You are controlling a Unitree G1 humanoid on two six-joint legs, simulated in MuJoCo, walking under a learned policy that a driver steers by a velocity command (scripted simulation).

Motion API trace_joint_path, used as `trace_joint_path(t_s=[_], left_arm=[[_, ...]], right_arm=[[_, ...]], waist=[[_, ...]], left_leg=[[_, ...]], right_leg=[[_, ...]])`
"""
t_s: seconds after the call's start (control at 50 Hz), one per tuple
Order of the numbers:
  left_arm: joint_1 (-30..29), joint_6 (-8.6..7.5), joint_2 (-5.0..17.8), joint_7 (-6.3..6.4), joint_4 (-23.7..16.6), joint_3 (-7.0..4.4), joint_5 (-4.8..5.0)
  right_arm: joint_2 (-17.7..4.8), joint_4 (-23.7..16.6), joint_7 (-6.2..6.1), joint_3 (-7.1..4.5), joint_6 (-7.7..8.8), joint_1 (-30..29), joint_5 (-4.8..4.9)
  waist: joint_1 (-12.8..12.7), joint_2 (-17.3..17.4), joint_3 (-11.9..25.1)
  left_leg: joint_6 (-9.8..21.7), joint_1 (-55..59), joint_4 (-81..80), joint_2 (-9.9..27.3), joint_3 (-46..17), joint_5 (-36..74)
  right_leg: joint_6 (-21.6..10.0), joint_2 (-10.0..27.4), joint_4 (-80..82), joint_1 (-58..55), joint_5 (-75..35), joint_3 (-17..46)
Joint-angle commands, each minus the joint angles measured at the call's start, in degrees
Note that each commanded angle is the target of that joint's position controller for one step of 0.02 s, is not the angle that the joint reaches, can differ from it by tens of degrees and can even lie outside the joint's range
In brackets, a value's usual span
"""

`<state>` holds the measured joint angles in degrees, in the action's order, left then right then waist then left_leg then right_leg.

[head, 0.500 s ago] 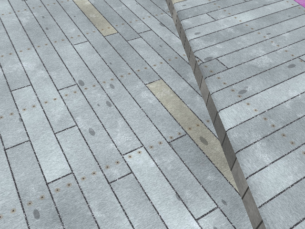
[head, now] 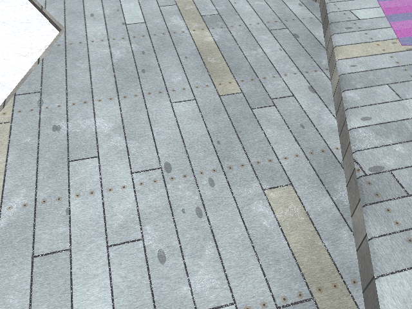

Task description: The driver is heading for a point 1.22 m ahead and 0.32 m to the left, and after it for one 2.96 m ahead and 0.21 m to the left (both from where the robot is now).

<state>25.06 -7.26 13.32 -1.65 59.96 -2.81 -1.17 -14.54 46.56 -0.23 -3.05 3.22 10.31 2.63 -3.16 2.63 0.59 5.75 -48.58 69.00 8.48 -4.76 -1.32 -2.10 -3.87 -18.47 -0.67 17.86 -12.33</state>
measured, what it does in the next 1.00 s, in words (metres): walks ahead, turning left: left foot, then right foot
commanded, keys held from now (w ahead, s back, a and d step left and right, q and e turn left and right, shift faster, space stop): w+q+shift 0.60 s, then w+shift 0.20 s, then w+e+shift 0.20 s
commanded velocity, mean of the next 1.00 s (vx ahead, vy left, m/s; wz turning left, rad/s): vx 1.00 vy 0.00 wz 0.65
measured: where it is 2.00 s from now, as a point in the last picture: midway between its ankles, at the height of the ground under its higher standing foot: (110, 133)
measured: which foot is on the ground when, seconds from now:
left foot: up 0.00-0.20, down 0.22-0.66, up 0.68-1.00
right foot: down 0.00-0.22, up 0.24-0.62, down 0.64-1.00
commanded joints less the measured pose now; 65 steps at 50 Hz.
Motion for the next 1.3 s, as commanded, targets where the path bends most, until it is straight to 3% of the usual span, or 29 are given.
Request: trace_joint_path(t_s=[0.02, 0.14, 0.2, 0.22, 0.24, 0.26, 0.28, 0.3, 0.34, 0.4, 0.46, 0.56, 0.6, 0.64, 0.66, 0.68, 0.7, 0.74, 0.82, 0.92, 1.0, 1.06, 1.08, 1.1, 1.12, 1.16, 1.18, 1.22, 1.3], left_arm=[[-7.2, -1.59, 5.2, 1.53, -5.5, -0.02, -0.46], [-3.4, 0.98, 12.3, 4.47, -7.6, -0.87, -0.26], [-11.2, 2.74, 16.9, 5.04, -11.8, -2.29, -0.10], [-15.2, 2.07, 15.1, 3.66, -13.1, -2.22, 1.26], [-13.8, -1.03, 1.6, 1.82, -16.7, 1.06, 0.81], [-8.8, -4.41, -0.4, 0.33, -21.7, 2.57, 3.39], [-17.3, -5.85, 5.2, -0.03, -23.8, 1.65, 3.86], [-19.8, -5.78, 5.4, 0.22, -25.0, 1.26, 3.91], [-15.0, -3.80, 4.8, 0.71, -23.7, 1.06, 1.57], [-16.8, -1.09, 7.2, 1.96, -24.9, 0.02, 0.53], [-28.8, -0.82, 3.0, 2.69, -30.0, 1.05, -0.62], [-33.0, -1.32, 6.2, 2.41, -33.3, -1.38, 3.36], [-29.7, -2.31, 9.1, 2.19, -32.7, -2.98, 4.05], [-6.6, -2.53, 12.8, 2.31, -28.1, -4.84, 3.66], [2.8, -2.23, 16.6, 2.06, -25.9, -5.14, 1.15], [3.3, -2.36, 15.9, 0.58, -23.7, -5.15, 0.77], [-0.5, -1.50, 9.1, 0.91, -24.9, -3.95, 1.16], [-2.4, -0.25, 7.9, 0.84, -22.5, -3.25, 0.63], [-3.8, -0.67, 2.9, -0.46, -18.2, -0.92, 1.82], [-3.1, -0.39, 8.8, 0.95, -17.7, -1.80, 2.99], [2.4, 0.48, 10.1, 1.44, -15.8, -1.38, 3.90], [3.7, 1.76, 11.4, 1.44, -14.3, -0.92, 2.49], [0.2, 1.58, 10.4, 1.43, -16.6, -0.41, 1.20], [8.6, 0.50, 0.5, 1.45, -18.3, 2.16, 2.50], [7.3, 0.11, 3.1, 1.99, -18.5, 1.76, 5.32], [-4.3, 1.47, 6.7, 2.96, -21.0, 0.31, 4.70], [-6.1, 2.45, 6.6, 2.94, -21.3, -0.22, 3.09], [-4.3, 5.30, 4.2, 2.21, -21.8, -0.77, 3.56], [-7.8, 6.57, 3.2, 0.34, -24.2, -0.39, 1.70]], right_arm=[[-0.7, -3.3, 0.91, 0.18, 0.31, -0.3, -0.46], [-2.3, -9.8, 5.23, -0.19, 2.15, -9.6, -0.27], [-11.8, -4.8, 4.86, -4.64, -0.08, 18.1, 0.36], [-14.6, -1.5, 3.20, -6.37, -1.00, 28.8, 0.71], [-15.1, -0.7, 2.90, -5.91, -1.59, 24.4, -0.97], [-9.7, -3.9, 3.07, -3.25, 0.48, 19.8, -3.69], [-5.6, -4.2, 3.08, -2.91, 1.59, 21.5, -3.42], [-5.1, -3.9, 3.68, -2.52, 2.71, 19.2, -3.04], [-6.0, -6.7, 3.58, -2.39, 3.76, 9.4, -2.21], [-5.2, -8.1, 1.68, -1.79, 3.50, 6.7, -1.26], [-5.5, -7.2, -0.37, -1.88, 2.74, 9.4, -0.44], [-6.0, -5.6, -0.44, -2.77, 1.86, 12.8, 0.44], [-6.0, -5.9, -0.82, -3.23, 1.35, 11.6, 0.24], [-4.6, -8.4, 0.19, -2.10, 1.20, 6.2, -2.63], [3.5, -9.4, 0.70, 0.00, 1.52, 15.7, -2.20], [1.7, -9.1, 0.54, 1.16, 1.90, 20.4, 1.88], [-3.2, -8.5, 0.14, 0.49, 1.52, 13.9, 2.02], [-4.4, -11.7, 0.31, 0.43, 2.14, -0.3, -1.77], [-0.7, -13.9, 1.14, 1.22, 1.85, -1.0, -0.75], [-1.2, -17.8, 2.23, 2.49, 3.89, -10.6, -2.94], [-3.7, -18.9, 2.82, 1.32, 4.99, -15.7, -1.37], [-9.4, -17.1, 1.65, -2.10, 5.32, -2.9, -1.11], [-12.2, -14.7, 0.57, -3.29, 4.83, 11.4, -1.79], [-17.9, -12.7, 0.84, -4.31, 4.10, 18.1, -3.34], [-14.3, -11.8, 1.14, -3.57, 3.85, 19.3, -3.49], [-7.5, -10.3, 0.62, -1.62, 3.24, 11.2, -3.54], [-5.1, -10.0, 0.81, -1.13, 3.04, 7.1, -4.14], [-2.3, -9.4, 0.70, -0.81, 3.05, -0.3, -3.91], [-7.8, -8.9, -0.88, -2.45, 3.52, -8.3, -2.36]], waist=[[3.5, -2.5, -10.6], [2.9, -3.4, -8.1], [18.8, -11.8, 6.6], [23.4, -6.5, 8.4], [13.2, 20.0, 1.7], [6.4, 20.2, 14.2], [10.1, 8.5, 11.0], [6.5, -4.2, 3.8], [-0.3, -10.7, 0.2], [-1.3, -9.2, -4.1], [3.9, -3.8, -6.1], [7.9, 4.4, -2.5], [5.2, 5.8, -0.4], [-6.9, 6.7, 14.5], [-3.0, -13.8, 25.6], [-1.2, -32.2, 25.6], [-3.7, -21.8, 13.8], [-4.2, -2.1, 2.2], [2.4, -6.3, -2.7], [2.0, -4.1, -6.9], [0.1, -6.8, -6.5], [9.1, -10.2, 3.4], [16.5, -8.9, 11.9], [11.8, 10.7, 26.3], [12.4, 15.5, 26.2], [9.9, 5.4, 6.7], [7.1, 2.3, 2.9], [1.5, 5.5, -0.9], [-1.0, 3.2, -2.9]], left_leg=[[-0.2, 0.9, -7.2, 0.1, 1.1, 9.5], [3.1, 8.8, -24.4, -7.5, 16.1, 8.6], [7.1, 42.5, -21.2, -12.2, 14.6, -4.8], [9.4, 57.4, -29.5, -10.7, 8.3, -2.8], [15.4, 63.8, -33.0, -5.3, -11.7, -4.4], [24.3, 71.0, -46.9, 4.3, -43.6, -30.9], [19.7, 66.8, -55.5, 4.7, -46.6, -36.5], [16.4, 56.9, -57.3, 3.9, -43.1, -35.2], [15.4, 39.3, -56.1, 0.0, -35.8, -28.7], [13.9, 26.1, -57.6, -6.3, -22.6, -16.3], [10.9, 19.9, -55.4, -11.4, -14.5, -7.3], [7.1, 29.8, -49.3, -10.0, -20.9, -13.0], [5.7, 37.4, -42.2, -8.2, -23.0, -2.8], [2.2, 33.8, -17.5, -9.5, -16.9, 12.5], [-0.2, 15.7, 4.0, -15.3, -11.9, -16.9], [-0.9, 1.5, 14.9, -13.5, -8.3, -28.2], [-0.5, -4.1, 18.2, -9.4, -6.4, -22.8], [0.0, -1.0, 13.6, -6.8, -3.0, -18.1], [0.5, 3.8, 2.0, -2.8, -3.0, -17.7], [-3.7, 10.3, -21.0, -2.6, 0.9, -0.4], [-5.2, 25.9, -34.3, -7.3, 2.9, 4.3], [-1.9, 45.3, -36.7, -9.9, 5.0, -3.6], [0.4, 64.0, -33.9, -1.5, -2.4, -8.4], [8.2, 82.8, -40.2, 15.8, -32.4, -29.6], [9.4, 79.1, -51.4, 17.7, -46.8, -34.5], [6.8, 61.9, -49.2, 14.7, -24.4, -2.3], [6.1, 52.8, -48.8, 12.2, -15.5, 12.5], [4.0, 40.8, -51.3, 9.5, -3.7, 17.4], [1.9, 32.3, -55.2, 6.7, 9.5, 18.1]], right_leg=[[-2.4, 14.3, 13.4, 12.3, -18.6, 2.3], [2.0, 16.2, 2.9, -3.3, -63.2, -5.0], [-0.8, 19.0, -29.7, 3.0, -88.6, -2.4], [-0.1, 12.4, -52.5, 13.6, -61.8, -2.6], [1.7, -1.6, -79.0, 38.7, 11.5, 3.5], [-1.5, -2.2, -84.3, 51.4, 13.1, 20.3], [-4.7, 0.7, -79.0, 52.6, 7.6, 22.2], [-5.5, 2.6, -72.4, 51.9, 3.5, 21.2], [-2.7, 6.7, -62.9, 43.4, -0.8, 22.7], [2.3, 8.9, -48.1, 36.3, -3.4, 19.6], [4.7, 6.0, -27.2, 29.2, -19.2, 15.3], [6.2, 1.9, -9.4, 21.6, -22.4, 17.3], [4.5, 2.0, -7.3, 19.5, -17.8, 17.5], [-0.4, 7.7, -14.3, -5.6, -11.9, 18.8], [-9.1, 21.3, -10.1, -27.8, 7.6, 45.7], [-14.2, 28.8, 1.9, -30.7, 32.1, 71.9], [-11.9, 25.8, 3.4, -23.4, 35.1, 65.6], [-8.8, 19.5, 3.2, -6.6, 12.6, 46.3], [-9.8, 15.4, 6.7, 6.8, 1.5, 35.3], [-10.6, 13.5, 10.8, 16.6, -8.5, 28.7], [-8.8, 14.6, 10.9, 15.7, -11.7, 27.0], [-4.6, 11.8, -12.2, 13.0, -39.5, 23.3], [-2.4, 9.4, -31.0, 25.8, -32.0, 22.6], [-0.3, 3.7, -53.5, 42.5, 5.7, 19.8], [-0.4, 4.7, -63.5, 48.7, 8.7, 22.8], [1.4, 9.1, -65.6, 52.5, 3.3, 18.5], [1.9, 10.3, -62.9, 48.7, 3.4, 17.7], [2.4, 12.5, -56.7, 42.0, 5.6, 17.7], [2.7, 12.1, -33.8, 33.4, -12.0, 14.2]])
Velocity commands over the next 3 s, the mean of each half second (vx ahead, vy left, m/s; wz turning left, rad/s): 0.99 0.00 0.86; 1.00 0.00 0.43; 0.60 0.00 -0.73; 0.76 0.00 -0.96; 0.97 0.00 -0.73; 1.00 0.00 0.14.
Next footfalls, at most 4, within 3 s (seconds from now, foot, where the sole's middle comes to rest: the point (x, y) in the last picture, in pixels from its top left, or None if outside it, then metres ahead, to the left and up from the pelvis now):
0.22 left None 0.40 0.09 -0.77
0.64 right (206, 237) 0.82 0.06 -0.77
1.08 left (90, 207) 0.93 0.52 -0.77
1.46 right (133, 144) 1.29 0.42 -0.77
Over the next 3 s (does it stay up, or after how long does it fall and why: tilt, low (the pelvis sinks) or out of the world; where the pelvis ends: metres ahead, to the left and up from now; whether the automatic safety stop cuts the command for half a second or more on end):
stays up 2.13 0.16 -0.02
